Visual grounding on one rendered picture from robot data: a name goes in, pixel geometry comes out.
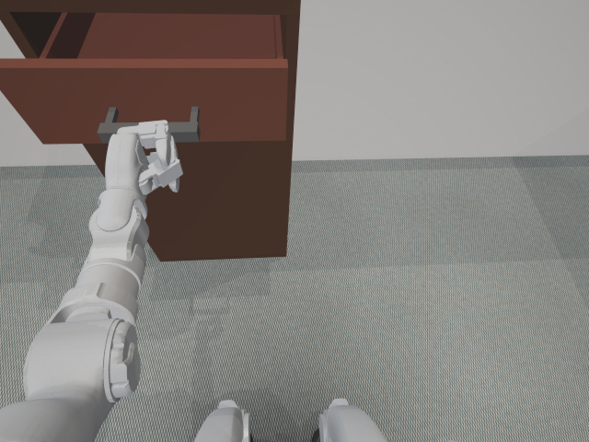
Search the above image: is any robot thigh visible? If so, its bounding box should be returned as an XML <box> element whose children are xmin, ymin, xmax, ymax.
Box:
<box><xmin>193</xmin><ymin>407</ymin><xmax>250</xmax><ymax>442</ymax></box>
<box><xmin>318</xmin><ymin>405</ymin><xmax>388</xmax><ymax>442</ymax></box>

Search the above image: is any robot left thigh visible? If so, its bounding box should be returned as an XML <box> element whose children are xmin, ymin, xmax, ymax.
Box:
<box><xmin>193</xmin><ymin>407</ymin><xmax>250</xmax><ymax>442</ymax></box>

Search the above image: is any robot left upper arm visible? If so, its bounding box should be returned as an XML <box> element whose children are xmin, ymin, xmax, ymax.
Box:
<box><xmin>0</xmin><ymin>318</ymin><xmax>141</xmax><ymax>442</ymax></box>

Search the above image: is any left robot hand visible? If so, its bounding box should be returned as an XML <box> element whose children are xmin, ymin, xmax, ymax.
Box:
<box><xmin>105</xmin><ymin>120</ymin><xmax>183</xmax><ymax>201</ymax></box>

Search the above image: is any robot left forearm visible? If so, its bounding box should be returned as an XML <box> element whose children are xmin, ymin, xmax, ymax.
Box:
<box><xmin>23</xmin><ymin>188</ymin><xmax>149</xmax><ymax>398</ymax></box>

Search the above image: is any cabinet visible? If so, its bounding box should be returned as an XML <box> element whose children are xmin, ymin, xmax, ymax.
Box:
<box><xmin>0</xmin><ymin>0</ymin><xmax>301</xmax><ymax>262</ymax></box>

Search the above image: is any handle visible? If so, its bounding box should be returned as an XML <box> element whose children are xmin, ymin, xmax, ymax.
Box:
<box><xmin>97</xmin><ymin>106</ymin><xmax>201</xmax><ymax>144</ymax></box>

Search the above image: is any drawer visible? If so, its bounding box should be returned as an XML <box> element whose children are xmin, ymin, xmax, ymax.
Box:
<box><xmin>0</xmin><ymin>12</ymin><xmax>288</xmax><ymax>145</ymax></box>

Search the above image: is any robot right thigh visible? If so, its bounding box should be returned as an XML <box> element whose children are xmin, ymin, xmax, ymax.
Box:
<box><xmin>318</xmin><ymin>405</ymin><xmax>388</xmax><ymax>442</ymax></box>

